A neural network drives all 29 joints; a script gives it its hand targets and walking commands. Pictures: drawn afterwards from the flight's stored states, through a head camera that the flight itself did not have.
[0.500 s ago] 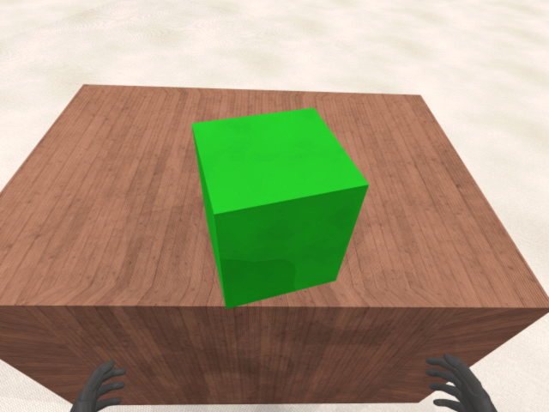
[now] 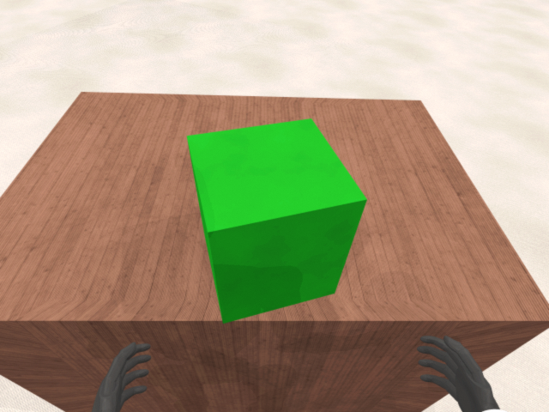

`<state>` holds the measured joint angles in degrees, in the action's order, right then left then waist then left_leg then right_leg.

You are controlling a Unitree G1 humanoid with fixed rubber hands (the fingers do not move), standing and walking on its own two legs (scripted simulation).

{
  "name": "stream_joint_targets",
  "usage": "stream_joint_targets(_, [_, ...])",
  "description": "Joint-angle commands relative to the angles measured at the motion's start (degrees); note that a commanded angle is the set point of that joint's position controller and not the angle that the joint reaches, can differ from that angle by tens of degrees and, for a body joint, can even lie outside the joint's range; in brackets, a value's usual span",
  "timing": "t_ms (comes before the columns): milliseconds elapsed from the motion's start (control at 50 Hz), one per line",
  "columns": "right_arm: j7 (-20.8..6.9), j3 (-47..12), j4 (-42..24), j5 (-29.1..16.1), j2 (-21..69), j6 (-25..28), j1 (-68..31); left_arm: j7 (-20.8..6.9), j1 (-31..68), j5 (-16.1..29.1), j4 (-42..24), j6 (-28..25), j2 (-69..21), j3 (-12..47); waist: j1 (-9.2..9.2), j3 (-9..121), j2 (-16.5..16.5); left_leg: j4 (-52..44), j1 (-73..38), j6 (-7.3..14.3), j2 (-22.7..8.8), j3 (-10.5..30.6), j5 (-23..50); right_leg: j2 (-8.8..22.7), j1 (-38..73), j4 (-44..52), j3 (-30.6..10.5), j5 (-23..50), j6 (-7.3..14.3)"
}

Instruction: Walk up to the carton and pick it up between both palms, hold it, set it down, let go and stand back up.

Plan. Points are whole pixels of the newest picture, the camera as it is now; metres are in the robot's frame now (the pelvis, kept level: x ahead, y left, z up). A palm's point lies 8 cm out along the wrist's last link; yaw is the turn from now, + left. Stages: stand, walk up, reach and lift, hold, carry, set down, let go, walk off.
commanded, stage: reach and lift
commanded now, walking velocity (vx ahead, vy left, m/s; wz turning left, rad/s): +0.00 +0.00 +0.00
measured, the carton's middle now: (267, 221) +0.42 +0.02 +0.04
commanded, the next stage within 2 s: none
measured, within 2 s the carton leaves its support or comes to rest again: neither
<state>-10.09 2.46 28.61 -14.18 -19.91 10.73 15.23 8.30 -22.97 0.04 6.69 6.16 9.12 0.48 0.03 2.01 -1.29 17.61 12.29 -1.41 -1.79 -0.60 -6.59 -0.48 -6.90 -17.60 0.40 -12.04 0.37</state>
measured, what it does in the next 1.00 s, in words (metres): stands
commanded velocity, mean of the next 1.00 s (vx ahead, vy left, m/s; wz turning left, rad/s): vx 0.00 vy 0.00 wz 0.00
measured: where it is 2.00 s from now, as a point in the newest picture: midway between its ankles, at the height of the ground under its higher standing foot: outside the picture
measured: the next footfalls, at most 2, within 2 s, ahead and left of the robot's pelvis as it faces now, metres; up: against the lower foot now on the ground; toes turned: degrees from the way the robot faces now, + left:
none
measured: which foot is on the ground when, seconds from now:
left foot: down 0.00-1.00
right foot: down 0.00-1.00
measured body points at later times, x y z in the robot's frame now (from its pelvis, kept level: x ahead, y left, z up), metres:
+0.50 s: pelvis -0.02 -0.01 +0.00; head -0.03 +0.00 +0.45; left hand +0.19 +0.18 +0.03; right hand +0.18 -0.25 +0.02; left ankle +0.03 +0.13 -0.75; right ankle -0.03 -0.11 -0.75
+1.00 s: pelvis -0.01 -0.01 +0.00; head +0.00 -0.02 +0.45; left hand +0.24 +0.20 +0.08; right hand +0.26 -0.24 +0.06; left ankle +0.03 +0.13 -0.75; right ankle -0.03 -0.11 -0.75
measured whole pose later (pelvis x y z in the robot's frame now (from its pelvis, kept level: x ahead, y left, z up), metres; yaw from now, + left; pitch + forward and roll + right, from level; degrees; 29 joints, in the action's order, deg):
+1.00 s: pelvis -0.01 -0.01 +0.00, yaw -1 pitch +1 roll +0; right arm -0.3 -3.6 0.7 -25.3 -24.6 -5.4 7.2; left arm 10.2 -12.4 3.7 -19.6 26.7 6.0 -3.3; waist 0.0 1.5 1.2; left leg 16.5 11.6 -2.4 -2.9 -0.7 -5.6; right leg -1.6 -6.8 -17.4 0.2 -11.4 1.5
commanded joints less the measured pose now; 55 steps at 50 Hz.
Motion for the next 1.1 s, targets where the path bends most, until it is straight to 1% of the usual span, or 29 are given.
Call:
stream_joint_targets(0, [0.5,-0.19,-20.45,-3.3,-9.94,5.42,1.43,2.07,-1.92,4.44,-22.03,-7.3,-0.19,-1.12,-3.85,8.92,-0.98,1.01,-21.73,-1.26,2.19,-0.79,21.77,-3.55,-3.39,3.55,-0.44,18.87,0.82])
stream_joint_targets(20, [0.08,0.86,-16.61,-3.35,-11.44,5.16,0.05,2.35,-0.1,3.55,-19.9,-6.66,-0.28,-1.38,-3.04,6.07,-1.18,0.69,-22.21,-1.54,1.22,-0.53,20.05,-4.05,-5.18,4.25,-0.02,14.0,1.92])
stream_joint_targets(40, [0.2,-0.27,-20.85,-3.32,-9.65,5.48,-0.05,2.5,0.04,4.65,-22.6,-7.67,0.53,-1.23,-3.52,7.47,-1.81,0.63,-20.95,-1.03,1.72,-0.91,17.69,-3.43,-4.99,4.16,-0.23,13.17,1.05])
stream_joint_targets(100, [0.57,0.72,-21.37,-4.19,-9.79,4.84,2.05,2.11,-2.95,5.07,-20.84,-6.76,-2.02,2.05,-3.31,6.9,-1.96,0.19,-22.72,-1.16,1.47,-0.86,16.6,-4.1,-5.99,5.24,0.05,10.22,1.29])
stream_joint_targets(160, [0.79,-0.56,-22.66,-4.84,-8.38,4.1,2.31,2.56,-0.76,4.75,-23.72,-6.54,-1.74,0.17,-2.56,6.23,-1.02,0.57,-20.61,-1.01,1.02,-1.45,16.71,-3.29,-6.71,4.27,-0.3,10.72,2.01])
stream_joint_targets(200, [0.38,0.59,-25.15,-5.13,-9.85,4.34,1.18,3.44,-2.0,4.58,-27.49,-6.69,-2.88,2.85,-3.99,6.78,0.86,-0.38,-21.35,-1.64,0.53,-0.82,14.77,-3.66,-7.56,4.88,-0.55,7.34,2.86])
stream_joint_targets(240, [0.44,1.84,-26.45,-5.25,-10.99,4.14,0.49,4.07,-0.17,4.51,-27.59,-6.11,-4.24,3.54,-2.21,4.49,-0.62,0.11,-22.23,-1.63,0.14,-0.5,13.86,-3.85,-9.64,4.82,0.31,7.11,2.96])
stream_joint_targets(300, [-0.27,1.47,-30.15,-6.04,-11.34,3.72,-4.33,5.53,5.34,4.55,-29.88,-5.51,-4.83,5.09,-3.52,4.08,-0.31,-1.99,-18.11,-0.71,0.12,-0.7,2.89,-3.37,-11.64,4.73,0.1,-2.58,3.17])
stream_joint_targets(340, [-0.09,1.14,-30.81,-6.23,-10.27,2.12,-6.58,6.49,8.55,5.48,-29.89,-4.76,-4.02,3.98,-4.35,1.01,-3.06,-3.04,-14.13,0.27,-0.05,-1.22,-5.98,-2.1,-13.24,5.04,-1.3,-10.3,2.58])
stream_joint_targets(360, [-0.08,2.65,-32.08,-5.9,-10.29,1.33,-6.87,6.68,9.79,6.62,-30.15,-4.52,-3.92,4.74,-3.23,2.54,-4.64,-2.92,-13.54,0.72,-0.12,-0.84,-6.42,-2.43,-14.54,4.46,-1.17,-8.99,2.8])
stream_joint_targets(420, [0.67,0.66,-30.98,-6.97,-9.76,-0.59,-8.63,7.39,11.75,6.15,-28.59,-1.54,-4.82,4.61,-4.58,-0.79,-6.19,-1.88,-14.3,0.98,1.27,-1.04,-11.54,0.55,-17.94,6.28,-4.0,-16.65,3.55])
stream_joint_targets(460, [0.96,-0.33,-31.67,-7.16,-9.68,-3.29,-10.6,7.91,13.64,4.9,-29.02,1.84,-3.78,3.16,-5.51,0.61,-3.9,-1.76,-15.54,1.17,1.41,-0.13,-11.4,1.68,-17.83,6.3,-5.09,-15.55,4.03])
stream_joint_targets(500, [1.76,0.3,-33.23,-7.38,-9.05,-5.09,-16.39,7.99,19.55,4.89,-28.29,4.02,-3.82,0.87,-5.74,1.73,-2.94,-2.65,-13.13,1.32,0.96,-0.79,-8.88,0.88,-14.17,5.3,-5.23,-11.71,2.27])
stream_joint_targets(520, [2.17,0.8,-31.77,-8.72,-10.01,-6.17,-16.24,8.17,19.69,5.23,-31.6,4.94,-3.43,1.94,-5.35,0.67,-0.17,-2.97,-12.92,0.6,0.14,-0.93,-9.06,0.29,-13.91,4.96,-5.15,-12.79,2.2])
stream_joint_targets(540, [2.32,2.81,-34.96,-7.38,-11.75,-7.12,-17.42,8.25,18.77,5.1,-30.04,6.87,-3.39,0.9,-5.87,0.25,-1.36,-4.25,-13.18,0.89,0.22,-1.36,-7.39,-0.42,-12.27,4.9,-3.58,-10.13,2.11])
stream_joint_targets(560, [2.95,1.88,-36.36,-8.27,-10.95,-7.32,-17.41,8.3,19.87,5.59,-35.38,7.28,-3.21,0.86,-5.63,3.37,-0.07,-3.15,-15.04,0.58,0.52,-1.54,-4.39,-1.06,-10.75,4.07,-3.53,-5.13,2.02])
stream_joint_targets(600, [4.19,-0.97,-37.84,-8.85,-10.56,-8.23,-14.54,8.07,17.75,4.61,-36.64,9.43,-1.94,-2.44,-6.71,4.03,0.03,-1.69,-15.92,0.79,1.32,-1.76,4.87,-1.36,-7.69,2.87,-3.46,4.46,1.12])
stream_joint_targets(680, [6.81,0.08,-38.18,-10.34,-12.19,-10.19,-16.14,6.5,19.49,2.98,-42.88,12.81,-3.49,-3.0,-4.53,8.21,2.98,1.5,-23.15,-1.65,0.86,-1.28,20.01,-2.54,-4.86,2.22,-2.42,16.78,1.07])
stream_joint_targets(740, [7.99,-2.1,-37.74,-10.89,-12.32,-11.4,-13.01,3.84,15.09,2.89,-39.47,16.01,-5.26,-4.13,-3.75,8.49,0.49,2.45,-24.65,-1.35,1.18,-1.17,25.59,-2.9,-3.88,1.96,-2.03,23.63,0.77])
stream_joint_targets(820, [9.77,-3.21,-40.09,-12.05,-12.97,-12.32,-14.11,1.47,14.54,3.42,-42.55,17.94,-3.62,-6.25,-3.72,11.92,-0.6,3.8,-27.46,-1.97,1.39,-1.12,34.13,-3.26,-0.97,1.8,-1.73,32.55,0.58])
stream_joint_targets(860, [10.53,-2.64,-42.42,-11.01,-13.5,-13.01,-19.06,0.2,18.07,5.23,-40.53,17.91,-3.93,-5.79,-3.72,9.27,-3.38,3.24,-23.14,-1.28,1.97,-1.24,29.91,-2.99,0.0,2.17,-2.16,29.59,0.42])
stream_joint_targets(880, [10.64,-1.25,-46.13,-10.91,-14.64,-13.04,-22.23,0.1,21.74,7.46,-45.43,17.53,-2.5,-4.75,-2.98,13.81,-3.73,3.74,-24.78,-1.63,1.43,-0.92,30.85,-3.33,-1.66,2.2,-1.69,28.55,0.32])
stream_joint_targets(900, [10.73,0.63,-46.75,-11.02,-15.96,-12.81,-23.84,0.35,21.76,8.35,-44.67,17.26,-1.89,-5.24,-3.28,11.59,-4.81,2.77,-24.49,-1.54,0.99,-0.75,28.28,-3.53,-4.21,2.38,-1.02,24.83,0.27])
stream_joint_targets(960, [10.69,0.02,-46.69,-10.87,-14.79,-14.4,-29.53,1.46,25.96,9.15,-43.11,18.55,-0.89,-5.81,-4.22,10.32,-4.06,1.35,-22.38,-0.47,0.77,-0.56,20.83,-3.12,-6.9,2.96,-1.21,15.26,0.77])
stream_joint_targets(980, [10.39,-0.22,-45.34,-11.58,-15.23,-15.74,-31.33,1.97,30.08,8.77,-43.31,19.5,-0.45,-5.47,-5.12,9.77,-2.45,0.62,-23.13,-0.61,0.52,-0.62,19.98,-3.62,-7.39,3.37,-1.34,12.64,1.14])
stream_joint_targets(1000, [10.07,1.0,-43.71,-10.43,-15.05,-16.0,-30.6,2.1,28.77,8.79,-40.25,20.34,-0.72,-5.98,-4.02,9.82,-3.41,-0.54,-22.32,-0.02,0.55,-0.77,13.69,-2.96,-8.76,4.31,-1.3,7.56,1.4])
stream_joint_targets(1040, [9.38,-0.84,-38.93,-11.25,-13.35,-19.17,-34.34,2.89,33.48,8.21,-35.72,22.86,-0.34,-7.84,-6.3,4.33,-3.9,-3.35,-17.31,1.39,0.5,-0.97,5.45,-2.31,-9.95,4.76,-2.12,0.58,1.4])
stream_joint_targets(1060, [8.83,0.1,-36.7,-11.75,-14.57,-20.7,-38.08,3.34,36.36,8.54,-34.11,24.73,-0.38,-6.43,-5.06,6.1,-4.08,-3.14,-17.01,0.97,0.36,-0.71,3.33,-2.9,-10.5,4.25,-2.02,-0.83,1.86])
stream_joint_targets(1080, [8.56,0.04,-33.09,-11.11,-14.83,-22.64,-40.46,3.53,39.01,7.48,-30.45,26.78,-0.44,-8.61,-6.31,2.43,-3.23,-5.18,-15.03,1.72,0.3,-0.68,-2.75,-2.11,-11.53,5.57,-2.68,-6.79,1.92])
